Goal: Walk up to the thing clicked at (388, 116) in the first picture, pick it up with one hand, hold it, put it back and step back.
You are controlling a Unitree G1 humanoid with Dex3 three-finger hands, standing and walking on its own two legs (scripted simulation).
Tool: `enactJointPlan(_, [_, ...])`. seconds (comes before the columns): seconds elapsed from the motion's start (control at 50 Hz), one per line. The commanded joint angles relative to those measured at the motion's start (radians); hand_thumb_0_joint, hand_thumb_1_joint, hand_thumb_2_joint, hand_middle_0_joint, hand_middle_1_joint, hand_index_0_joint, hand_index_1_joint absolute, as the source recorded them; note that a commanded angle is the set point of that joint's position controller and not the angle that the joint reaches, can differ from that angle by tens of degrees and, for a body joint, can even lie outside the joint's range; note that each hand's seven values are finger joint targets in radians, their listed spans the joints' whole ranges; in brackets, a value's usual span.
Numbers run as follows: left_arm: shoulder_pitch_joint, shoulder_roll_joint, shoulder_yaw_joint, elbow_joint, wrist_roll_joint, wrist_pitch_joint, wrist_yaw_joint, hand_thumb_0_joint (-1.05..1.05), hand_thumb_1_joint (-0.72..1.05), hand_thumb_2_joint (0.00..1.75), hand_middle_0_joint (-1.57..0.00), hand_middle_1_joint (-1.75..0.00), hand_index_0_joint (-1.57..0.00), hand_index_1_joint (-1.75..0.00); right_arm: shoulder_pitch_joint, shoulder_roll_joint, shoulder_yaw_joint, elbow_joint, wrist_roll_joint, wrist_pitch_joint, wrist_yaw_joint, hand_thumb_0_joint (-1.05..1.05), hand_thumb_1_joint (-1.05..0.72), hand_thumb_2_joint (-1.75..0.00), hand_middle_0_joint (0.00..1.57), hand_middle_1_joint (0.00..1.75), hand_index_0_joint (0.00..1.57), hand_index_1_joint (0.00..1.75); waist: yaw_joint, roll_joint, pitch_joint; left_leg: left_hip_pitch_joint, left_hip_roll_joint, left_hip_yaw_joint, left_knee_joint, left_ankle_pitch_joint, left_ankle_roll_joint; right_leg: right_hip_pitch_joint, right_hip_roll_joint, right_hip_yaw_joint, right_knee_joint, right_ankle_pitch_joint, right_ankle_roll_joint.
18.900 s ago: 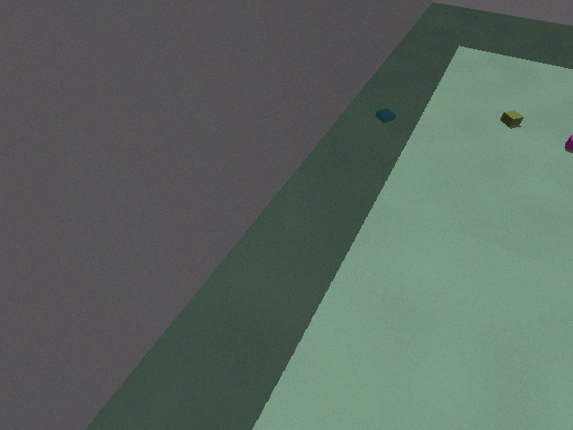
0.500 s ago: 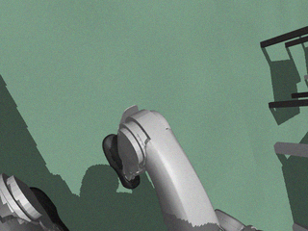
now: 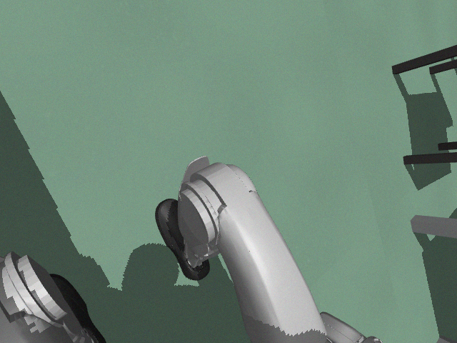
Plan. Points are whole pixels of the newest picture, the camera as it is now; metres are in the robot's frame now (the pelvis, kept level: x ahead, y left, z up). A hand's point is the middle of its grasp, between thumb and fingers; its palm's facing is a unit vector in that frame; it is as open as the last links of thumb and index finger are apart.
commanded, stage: settle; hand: left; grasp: from above
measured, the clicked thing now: out of the picture +0.45 +0.34 -0.31
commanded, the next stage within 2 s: lift in 0.60 s
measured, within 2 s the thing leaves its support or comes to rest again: neither
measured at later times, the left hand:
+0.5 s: hand out of the picture +0.44 +0.35 -0.19, palm faces -0.14 -0.42 -0.90, open 11.4 cm
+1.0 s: hand out of the picture +0.43 +0.36 -0.12, palm faces -0.09 -0.43 -0.90, open 11.4 cm
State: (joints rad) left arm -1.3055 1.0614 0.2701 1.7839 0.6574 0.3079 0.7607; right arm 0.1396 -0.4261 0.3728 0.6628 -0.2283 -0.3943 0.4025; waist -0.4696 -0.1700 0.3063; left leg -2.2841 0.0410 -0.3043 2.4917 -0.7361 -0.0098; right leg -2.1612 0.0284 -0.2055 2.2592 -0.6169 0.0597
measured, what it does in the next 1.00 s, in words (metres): stands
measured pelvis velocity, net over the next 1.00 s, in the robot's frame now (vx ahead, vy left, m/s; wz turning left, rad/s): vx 0.01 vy -0.01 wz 0.13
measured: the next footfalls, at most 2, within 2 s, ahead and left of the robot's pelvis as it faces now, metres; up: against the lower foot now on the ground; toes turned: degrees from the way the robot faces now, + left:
none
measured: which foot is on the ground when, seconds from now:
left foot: down 0.00-1.00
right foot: down 0.00-1.00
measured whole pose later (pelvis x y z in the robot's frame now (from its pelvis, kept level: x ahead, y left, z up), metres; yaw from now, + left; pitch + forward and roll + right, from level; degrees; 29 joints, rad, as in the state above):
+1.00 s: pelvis +0.01 -0.01 +0.02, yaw +7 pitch +35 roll -8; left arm -1.20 0.70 0.31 1.59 0.72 0.48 0.56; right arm 0.24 -0.32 0.08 0.92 -0.14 -0.31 0.35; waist -0.29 0.04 -0.03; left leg -2.27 0.05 -0.14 2.36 -0.71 -0.01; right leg -2.23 0.00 -0.07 2.25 -0.64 0.03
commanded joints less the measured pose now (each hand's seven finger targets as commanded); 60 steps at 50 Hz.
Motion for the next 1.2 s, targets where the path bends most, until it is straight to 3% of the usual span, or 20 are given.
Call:
enactJointPlan(0.0, [-0.238,0.193,-0.019,-0.152,0.038,0.019,0.03,0.0,0.85,0.67,-1.11,-0.72,-1.16,-0.67,0.256,-0.329,-0.091,0.058,0.005,0.009,0.006,0.0,-0.9,-0.9,0.2,0.3,0.2,0.3,-0.064,0.651,-0.73,0.506,0.039,0.111,-0.277,0.298,-0.009,0.465,0.044,-0.078,-0.183,0.318,-0.058])
enactJointPlan(0.06, [-0.259,0.19,-0.012,-0.198,0.055,0.037,0.021,0.0,0.87,0.67,-1.13,-0.71,-1.18,-0.66,0.247,-0.322,-0.115,0.073,0.014,0.014,0.006,0.0,-0.9,-0.9,0.2,0.3,0.2,0.3,-0.046,0.707,-0.752,0.544,0.039,0.116,-0.292,0.293,-0.018,0.418,0.037,-0.072,-0.176,0.307,-0.065])
enactJointPlan(0.14, [-0.231,0.115,-0.026,-0.239,0.075,0.065,-0.009,0.0,0.91,0.68,-1.15,-0.71,-1.2,-0.66,0.276,-0.301,-0.155,0.09,0.029,0.026,0.008,0.0,-0.9,-0.9,0.2,0.3,0.2,0.3,-0.027,0.728,-0.8,0.556,0.035,0.119,-0.317,0.291,-0.018,0.393,0.036,-0.07,-0.178,0.294,-0.075])
enactJointPlan(0.18, [-0.205,0.073,-0.017,-0.242,0.064,0.08,-0.016,0.0,0.94,0.67,-1.17,-0.7,-1.23,-0.65,0.282,-0.281,-0.171,0.105,0.038,0.031,0.006,0.0,-0.89,-0.9,0.2,0.3,0.2,0.3,0.004,0.712,-0.837,0.554,0.033,0.122,-0.324,0.293,-0.019,0.395,0.035,-0.067,-0.18,0.294,-0.077])
enactJointPlan(0.24, [-0.174,-0.034,-0.047,-0.214,0.041,0.101,-0.04,0.0,0.97,0.69,-1.18,-0.73,-1.24,-0.67,0.309,-0.266,-0.193,0.125,0.048,0.035,0.008,0.0,-0.89,-0.89,0.2,0.3,0.2,0.3,-0.007,0.66,-0.814,0.524,0.025,0.128,-0.329,0.301,-0.014,0.357,0.038,-0.061,-0.183,0.296,-0.076])
enactJointPlan(0.3, [-0.194,-0.086,-0.081,-0.211,0.031,0.103,-0.069,0.0,0.95,0.67,-1.18,-0.68,-1.23,-0.63,0.303,-0.248,-0.209,0.158,0.059,0.03,-0.003,0.0,-0.89,-0.89,0.2,0.3,0.2,0.3,-0.008,0.59,-0.773,0.444,0.014,0.133,-0.33,0.233,0.001,0.317,0.037,-0.046,-0.198,0.24,-0.072])
enactJointPlan(0.34, [-0.213,-0.096,-0.089,-0.211,0.04,0.097,-0.083,0.0,0.94,0.71,-1.18,-0.69,-1.23,-0.65,0.315,-0.243,-0.221,0.179,0.064,0.028,-0.009,0.0,-0.89,-0.89,0.2,0.3,0.2,0.3,-0.008,0.557,-0.76,0.427,0.009,0.134,-0.334,0.195,0.007,0.293,0.038,-0.037,-0.208,0.2,-0.071])
enactJointPlan(0.42, [-0.23,-0.076,-0.075,-0.2,0.067,0.093,-0.081,0.0,0.94,0.72,-1.17,-0.72,-1.23,-0.67,0.312,-0.232,-0.238,0.206,0.068,0.017,-0.021,0.0,-0.89,-0.89,0.2,0.3,0.2,0.3,0.027,0.559,-0.784,0.441,0.001,0.147,-0.353,0.148,0.004,0.286,0.036,-0.019,-0.216,0.148,-0.075])
enactJointPlan(0.54, [-0.276,-0.034,-0.011,-0.201,0.108,0.11,-0.055,0.0,0.99,0.81,-1.24,-0.73,-1.27,-0.7,0.322,-0.243,-0.269,0.227,0.061,0.012,-0.029,0.0,-0.89,-0.89,0.2,0.3,0.2,0.3,0.049,0.606,-0.872,0.487,-0.002,0.18,-0.377,0.165,0.0,0.294,0.026,-0.004,-0.214,0.166,-0.082])
enactJointPlan(0.62, [-0.294,-0.021,0.026,-0.229,0.106,0.117,-0.05,0.0,0.98,0.82,-1.24,-0.73,-1.27,-0.7,0.326,-0.224,-0.284,0.244,0.059,0.014,-0.035,0.0,-0.89,-0.89,0.2,0.3,0.2,0.3,0.077,0.61,-0.924,0.487,-0.001,0.204,-0.371,0.189,0.001,0.314,0.021,0.013,-0.22,0.172,-0.08])
enactJointPlan(0.66, [-0.292,-0.041,0.025,-0.224,0.095,0.119,-0.06,0.0,0.96,0.85,-1.25,-0.71,-1.26,-0.7,0.334,-0.217,-0.288,0.24,0.055,0.017,-0.035,0.0,-0.89,-0.89,0.2,0.3,0.2,0.3,0.066,0.581,-0.946,0.463,-0.004,0.222,-0.347,0.234,0.008,0.353,0.024,0.025,-0.222,0.212,-0.074])
enactJointPlan(0.68, [-0.281,-0.015,0.042,-0.223,0.112,0.119,-0.061,0.0,0.93,0.81,-1.24,-0.74,-1.25,-0.73,0.345,-0.207,-0.284,0.246,0.057,0.023,-0.034,0.0,-0.9,-0.91,0.2,0.3,0.2,0.3,0.086,0.571,-0.968,0.443,-0.007,0.229,-0.338,0.251,0.012,0.368,0.021,0.03,-0.224,0.223,-0.072])
enactJointPlan(0.72, [-0.28,-0.046,0.033,-0.225,0.099,0.123,-0.086,0.0,0.92,0.77,-1.21,-0.74,-1.24,-0.71,0.345,-0.198,-0.298,0.251,0.054,0.028,-0.034,0.0,-0.9,-0.91,0.2,0.3,0.2,0.3,0.085,0.554,-0.965,0.419,-0.009,0.239,-0.334,0.262,0.017,0.376,0.019,0.038,-0.224,0.227,-0.067])
enactJointPlan(0.84, [-0.243,-0.087,0.027,-0.266,0.084,0.155,-0.136,0.0,0.88,0.83,-1.18,-0.76,-1.19,-0.74,0.357,-0.17,-0.332,0.27,0.075,0.055,-0.04,0.0,-0.9,-0.9,0.2,0.3,0.2,0.3,0.148,0.567,-1.084,0.495,-0.011,0.246,-0.371,0.274,0.011,0.395,0.015,0.047,-0.225,0.224,-0.074])
enactJointPlan(0.96, [-0.242,-0.153,-0.003,-0.38,0.097,0.175,-0.17,0.0,0.78,0.85,-1.12,-0.75,-1.12,-0.75,0.357,-0.15,-0.38,0.287,0.105,0.088,-0.063,0.0,-0.9,-0.9,0.2,0.3,0.2,0.3,0.177,0.559,-1.145,0.553,-0.017,0.266,-0.408,0.282,0.013,0.385,0.013,0.068,-0.247,0.236,-0.083])
enactJointPlan(1.02, [-0.205,-0.214,-0.033,-0.408,0.084,0.185,-0.195,0.0,0.77,0.86,-1.12,-0.74,-1.12,-0.74,0.325,-0.134,-0.4,0.298,0.123,0.099,-0.077,0.0,-0.9,-0.9,0.2,0.3,0.2,0.3,0.188,0.538,-1.112,0.576,-0.02,0.257,-0.462,0.209,0.013,0.308,0.004,0.074,-0.271,0.156,-0.088])
enactJointPlan(1.04, [-0.182,-0.235,-0.034,-0.392,0.08,0.188,-0.196,0.0,0.76,0.84,-1.1,-0.75,-1.11,-0.74,0.333,-0.137,-0.411,0.297,0.132,0.102,-0.082,0.0,-0.9,-0.9,0.2,0.3,0.2,0.3,0.206,0.548,-1.125,0.596,-0.021,0.257,-0.479,0.203,0.008,0.296,0.002,0.075,-0.267,0.146,-0.094])
enactJointPlan(1.08, [-0.161,-0.279,-0.061,-0.405,0.068,0.191,-0.214,0.0,0.76,0.82,-1.1,-0.74,-1.11,-0.73,0.329,-0.112,-0.415,0.306,0.134,0.108,-0.094,0.0,-0.9,-0.9,0.2,0.3,0.2,0.3,0.204,0.483,-1.089,0.571,-0.025,0.27,-0.504,0.182,0.014,0.33,0.003,0.087,-0.311,0.125,-0.089])
enactJointPlan(1.12, [-0.144,-0.265,-0.051,-0.461,0.065,0.197,-0.227,0.0,0.77,0.81,-1.1,-0.74,-1.11,-0.72,0.32,-0.106,-0.42,0.3,0.144,0.116,-0.105,0.0,-0.89,-0.9,0.2,0.3,0.2,0.3,0.222,0.46,-1.11,0.584,-0.03,0.272,-0.521,0.189,0.017,0.354,0.0,0.097,-0.335,0.126,-0.088])
enactJointPlan(1.18, [-0.111,-0.31,-0.076,-0.473,0.046,0.216,-0.249,0.0,0.74,0.83,-1.08,-0.76,-1.09,-0.75,0.293,-0.101,-0.425,0.284,0.154,0.126,-0.121,0.0,-0.9,-0.9,0.2,0.3,0.2,0.3,0.223,0.406,-1.115,0.601,-0.031,0.275,-0.555,0.178,0.02,0.396,0.002,0.105,-0.383,0.108,-0.084])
